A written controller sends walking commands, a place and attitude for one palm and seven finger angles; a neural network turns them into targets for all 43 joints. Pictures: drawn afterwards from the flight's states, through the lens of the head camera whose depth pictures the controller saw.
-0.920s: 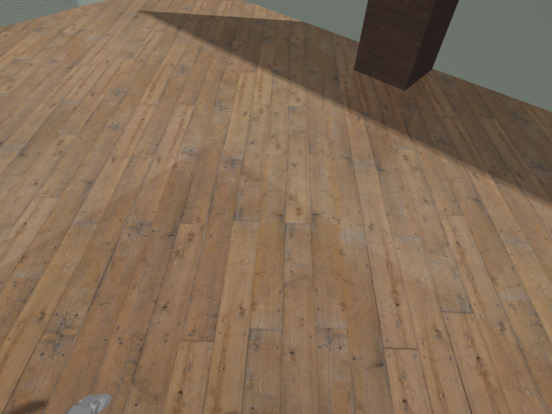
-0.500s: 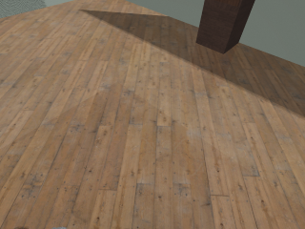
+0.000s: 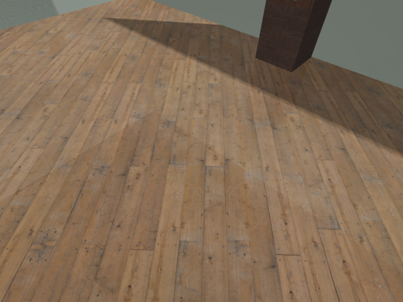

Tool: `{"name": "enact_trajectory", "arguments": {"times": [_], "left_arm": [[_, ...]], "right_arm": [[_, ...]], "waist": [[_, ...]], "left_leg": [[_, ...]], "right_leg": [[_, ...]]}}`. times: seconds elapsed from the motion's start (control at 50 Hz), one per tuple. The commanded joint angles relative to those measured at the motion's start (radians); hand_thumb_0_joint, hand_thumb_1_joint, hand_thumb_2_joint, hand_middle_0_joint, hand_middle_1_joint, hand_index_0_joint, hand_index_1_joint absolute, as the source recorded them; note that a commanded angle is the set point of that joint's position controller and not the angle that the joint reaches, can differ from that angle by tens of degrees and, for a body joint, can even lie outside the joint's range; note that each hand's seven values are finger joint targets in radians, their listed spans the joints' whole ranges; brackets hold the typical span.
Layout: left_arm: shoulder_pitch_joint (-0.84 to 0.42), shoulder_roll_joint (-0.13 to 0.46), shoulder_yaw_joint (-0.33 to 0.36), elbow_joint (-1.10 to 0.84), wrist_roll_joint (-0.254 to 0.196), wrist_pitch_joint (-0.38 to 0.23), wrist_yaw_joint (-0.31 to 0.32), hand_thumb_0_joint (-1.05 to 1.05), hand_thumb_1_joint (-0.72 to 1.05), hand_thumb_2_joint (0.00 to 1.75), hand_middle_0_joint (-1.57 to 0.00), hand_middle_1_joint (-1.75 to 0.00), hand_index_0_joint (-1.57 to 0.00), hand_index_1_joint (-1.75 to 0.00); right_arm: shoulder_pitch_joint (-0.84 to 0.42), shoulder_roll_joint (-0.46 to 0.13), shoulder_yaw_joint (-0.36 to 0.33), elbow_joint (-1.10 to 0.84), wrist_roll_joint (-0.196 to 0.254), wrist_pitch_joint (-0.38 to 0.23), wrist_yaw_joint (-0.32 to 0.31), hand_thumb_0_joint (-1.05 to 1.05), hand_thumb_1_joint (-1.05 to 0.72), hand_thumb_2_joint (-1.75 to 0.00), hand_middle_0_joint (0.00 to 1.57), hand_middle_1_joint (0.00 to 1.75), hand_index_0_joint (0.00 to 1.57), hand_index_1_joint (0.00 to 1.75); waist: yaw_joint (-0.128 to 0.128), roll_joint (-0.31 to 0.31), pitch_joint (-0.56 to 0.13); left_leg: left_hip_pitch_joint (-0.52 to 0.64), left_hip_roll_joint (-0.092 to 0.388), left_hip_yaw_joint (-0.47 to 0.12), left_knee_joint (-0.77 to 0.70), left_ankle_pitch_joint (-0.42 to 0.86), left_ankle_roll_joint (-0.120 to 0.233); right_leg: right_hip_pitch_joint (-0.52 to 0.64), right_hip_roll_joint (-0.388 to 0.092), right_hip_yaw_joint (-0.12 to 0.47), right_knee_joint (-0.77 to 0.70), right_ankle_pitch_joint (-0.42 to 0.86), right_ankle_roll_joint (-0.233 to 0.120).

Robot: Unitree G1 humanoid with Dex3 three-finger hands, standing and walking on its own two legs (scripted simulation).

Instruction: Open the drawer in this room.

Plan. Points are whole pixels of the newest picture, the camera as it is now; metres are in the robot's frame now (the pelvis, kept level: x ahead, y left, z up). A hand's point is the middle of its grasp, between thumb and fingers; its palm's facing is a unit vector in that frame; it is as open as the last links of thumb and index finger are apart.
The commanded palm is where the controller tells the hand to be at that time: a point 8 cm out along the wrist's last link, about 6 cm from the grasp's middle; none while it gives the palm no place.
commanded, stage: turn or walk to find it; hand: left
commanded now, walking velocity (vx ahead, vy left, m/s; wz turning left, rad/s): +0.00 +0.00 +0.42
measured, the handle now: out of the picture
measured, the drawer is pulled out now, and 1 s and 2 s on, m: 0.00 0.00 0.00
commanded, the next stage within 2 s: stand and wait in 0.20 s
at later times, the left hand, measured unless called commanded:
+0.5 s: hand out of the picture +0.00 +0.20 -0.18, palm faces +0.07 -0.97 -0.22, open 7.3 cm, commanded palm none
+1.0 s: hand out of the picture +0.02 +0.23 -0.17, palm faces +0.11 -0.95 -0.29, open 7.3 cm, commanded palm none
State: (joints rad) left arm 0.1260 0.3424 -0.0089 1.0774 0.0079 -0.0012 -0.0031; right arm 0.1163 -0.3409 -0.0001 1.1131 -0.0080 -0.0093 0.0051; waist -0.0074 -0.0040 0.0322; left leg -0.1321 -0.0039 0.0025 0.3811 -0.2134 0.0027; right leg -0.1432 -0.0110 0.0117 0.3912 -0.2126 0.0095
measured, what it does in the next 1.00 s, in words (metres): stands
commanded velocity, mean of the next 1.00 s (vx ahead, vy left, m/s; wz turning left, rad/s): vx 0.00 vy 0.00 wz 0.17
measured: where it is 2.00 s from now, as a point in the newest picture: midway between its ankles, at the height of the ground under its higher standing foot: outside the picture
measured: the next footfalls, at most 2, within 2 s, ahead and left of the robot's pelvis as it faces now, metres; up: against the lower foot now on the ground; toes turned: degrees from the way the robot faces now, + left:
right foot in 1.44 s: +0.03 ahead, -0.12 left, +0.00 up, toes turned +18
left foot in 1.86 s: -0.09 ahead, +0.09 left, +0.00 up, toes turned +35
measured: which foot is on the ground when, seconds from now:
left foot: down 0.00-1.00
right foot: down 0.00-1.00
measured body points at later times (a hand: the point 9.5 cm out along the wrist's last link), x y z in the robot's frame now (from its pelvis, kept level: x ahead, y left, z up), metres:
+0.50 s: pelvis -0.01 +0.00 -0.01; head +0.01 +0.01 +0.44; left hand +0.00 +0.25 -0.17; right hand +0.05 -0.23 -0.16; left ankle +0.00 +0.12 -0.74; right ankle +0.00 -0.13 -0.74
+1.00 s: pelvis -0.02 +0.00 -0.01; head +0.00 +0.00 +0.44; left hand +0.02 +0.28 -0.15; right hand +0.06 -0.27 -0.15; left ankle +0.00 +0.12 -0.74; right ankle +0.00 -0.13 -0.75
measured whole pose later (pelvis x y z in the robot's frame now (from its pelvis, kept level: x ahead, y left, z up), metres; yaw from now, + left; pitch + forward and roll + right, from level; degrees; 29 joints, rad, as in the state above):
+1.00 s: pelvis -0.02 +0.00 -0.01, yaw +6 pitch +0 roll -1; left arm 0.18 0.27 0.02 1.03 0.01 0.02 0.02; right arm 0.19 -0.28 -0.02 1.05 -0.01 0.03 0.00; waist 0.00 0.01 0.03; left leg -0.29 -0.03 -0.10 0.53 -0.24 0.00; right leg -0.23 -0.04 -0.09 0.49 -0.25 0.01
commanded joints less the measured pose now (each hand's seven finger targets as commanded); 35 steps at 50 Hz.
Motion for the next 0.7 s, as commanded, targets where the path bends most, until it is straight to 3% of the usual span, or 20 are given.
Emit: {"name": "enact_trajectory", "arguments": {"times": [0.0, 0.12, 0.18, 0.22, 0.26, 0.3, 0.32, 0.34, 0.38, 0.42, 0.48, 0.56, 0.68], "left_arm": [[-0.042, 0.211, 0.045, -0.065, 0.003, -0.021, 0.014, 0.0, 0.9, 0.9, -0.2, -0.3, -0.2, -0.3], [0.035, 0.105, 0.035, -0.082, 0.003, 0.014, 0.029, 0.0, 0.9, 0.9, -0.2, -0.3, -0.2, -0.3], [0.052, 0.126, 0.048, -0.114, 0.006, 0.021, 0.033, 0.0, 0.9, 0.9, -0.2, -0.3, -0.2, -0.3], [0.042, 0.117, 0.047, -0.131, 0.006, 0.021, 0.036, 0.0, 0.9, 0.9, -0.2, -0.3, -0.2, -0.3], [0.025, 0.088, 0.039, -0.141, 0.006, 0.023, 0.036, 0.0, 0.9, 0.9, -0.2, -0.3, -0.2, -0.3], [0.045, 0.043, 0.032, -0.139, 0.004, 0.025, 0.035, 0.0, 0.9, 0.9, -0.2, -0.3, -0.2, -0.3], [0.062, 0.03, 0.031, -0.13, 0.004, 0.024, 0.036, 0.0, 0.9, 0.9, -0.2, -0.3, -0.2, -0.3], [0.085, 0.022, 0.029, -0.116, 0.005, 0.021, 0.036, 0.0, 0.9, 0.9, -0.2, -0.3, -0.2, -0.3], [0.119, 0.022, 0.029, -0.092, 0.006, 0.012, 0.035, 0.0, 0.9, 0.9, -0.2, -0.3, -0.2, -0.3], [0.139, 0.018, 0.03, -0.074, 0.007, 0.004, 0.035, 0.0, 0.9, 0.9, -0.2, -0.3, -0.2, -0.3], [0.136, 0.022, 0.031, -0.065, 0.006, -0.006, 0.037, 0.0, 0.9, 0.9, -0.2, -0.3, -0.2, -0.3], [0.13, 0.031, 0.033, -0.056, 0.007, -0.01, 0.035, 0.0, 0.9, 0.9, -0.2, -0.3, -0.2, -0.3], [0.127, 0.056, 0.04, -0.036, 0.007, -0.016, 0.032, 0.0, 0.9, 0.9, -0.2, -0.3, -0.2, -0.3]], "right_arm": [[-0.06, -0.211, -0.041, -0.07, -0.002, -0.023, -0.014, 0.0, -0.9, -0.9, 0.2, 0.3, 0.2, 0.3], [0.009, -0.083, -0.022, -0.095, -0.007, 0.011, -0.008, 0.0, -0.9, -0.9, 0.2, 0.3, 0.2, 0.3], [0.036, -0.071, -0.032, -0.125, -0.007, 0.026, -0.006, 0.0, -0.9, -0.9, 0.2, 0.3, 0.2, 0.3], [0.067, -0.056, -0.035, -0.128, -0.007, 0.027, -0.008, 0.0, -0.9, -0.9, 0.2, 0.3, 0.2, 0.3], [0.091, -0.054, -0.035, -0.123, -0.008, 0.025, -0.007, 0.0, -0.9, -0.9, 0.2, 0.3, 0.2, 0.3], [0.079, -0.076, -0.036, -0.121, -0.009, 0.013, -0.009, 0.0, -0.9, -0.9, 0.2, 0.3, 0.2, 0.3], [0.07, -0.085, -0.04, -0.124, -0.007, 0.009, -0.013, 0.0, -0.9, -0.9, 0.2, 0.3, 0.2, 0.3], [0.06, -0.088, -0.041, -0.124, -0.004, 0.005, -0.017, 0.0, -0.9, -0.9, 0.2, 0.3, 0.2, 0.3], [0.056, -0.073, -0.042, -0.123, 0.0, 0.0, -0.02, 0.0, -0.9, -0.9, 0.2, 0.3, 0.2, 0.3], [0.065, -0.044, -0.04, -0.113, 0.001, -0.001, -0.019, 0.0, -0.9, -0.9, 0.2, 0.3, 0.2, 0.3], [0.094, -0.006, -0.038, -0.096, 0.002, 0.001, -0.02, 0.0, -0.9, -0.9, 0.2, 0.3, 0.2, 0.3], [0.099, -0.017, -0.038, -0.081, 0.002, -0.001, -0.02, 0.0, -0.9, -0.9, 0.2, 0.3, 0.2, 0.3], [0.068, -0.064, -0.039, -0.07, 0.003, -0.014, -0.023, 0.0, -0.9, -0.9, 0.2, 0.3, 0.2, 0.3]], "waist": [[0.009, 0.01, -0.036], [0.016, -0.021, -0.049], [0.014, -0.082, -0.057], [-0.002, -0.096, -0.072], [-0.015, -0.021, -0.06], [0.006, 0.102, -0.049], [0.015, 0.132, -0.045], [0.025, 0.142, -0.046], [0.033, 0.103, -0.056], [0.03, 0.041, -0.06], [0.007, -0.02, -0.047], [0.004, -0.024, -0.018], [0.017, 0.02, -0.02]], "left_leg": [[-0.024, 0.115, -0.106, -0.066, 0.091, 0.03], [-0.129, 0.091, -0.106, 0.037, 0.136, 0.014], [-0.176, 0.054, -0.08, 0.143, 0.09, 0.004], [-0.124, 0.05, -0.069, 0.175, 0.086, 0.0], [-0.108, 0.077, -0.13, 0.11, 0.103, 0.014], [-0.15, 0.151, -0.25, -0.016, 0.118, 0.06], [-0.16, 0.177, -0.297, -0.057, 0.122, 0.084], [-0.156, 0.182, -0.302, -0.066, 0.133, 0.096], [-0.163, 0.156, -0.259, -0.038, 0.144, 0.086], [-0.174, 0.109, -0.194, 0.002, 0.088, 0.052], [-0.134, 0.07, -0.133, 0.044, 0.076, 0.024], [-0.122, 0.076, -0.139, 0.024, 0.062, 0.025], [-0.122, 0.092, -0.163, -0.016, 0.079, 0.036]], "right_leg": [[-0.018, -0.112, 0.088, -0.061, 0.057, -0.036], [-0.014, -0.146, 0.067, 0.005, 0.076, -0.018], [-0.036, -0.211, 0.1, -0.002, 0.058, -0.054], [-0.094, -0.227, 0.102, 0.005, 0.059, -0.073], [-0.141, -0.159, 0.05, 0.059, -0.019, -0.041], [-0.106, -0.065, -0.036, 0.151, -0.074, 0.009], [-0.089, -0.044, -0.049, 0.172, -0.095, 0.017], [-0.078, -0.041, -0.042, 0.167, -0.103, 0.017], [-0.027, -0.058, -0.023, 0.105, -0.052, 0.011], [-0.002, -0.091, 0.013, 0.05, 0.001, -0.002], [-0.053, -0.133, 0.061, 0.0, 0.003, -0.026], [-0.079, -0.12, 0.055, -0.025, -0.061, -0.026], [-0.038, -0.109, 0.041, -0.023, -0.021, -0.025]]}}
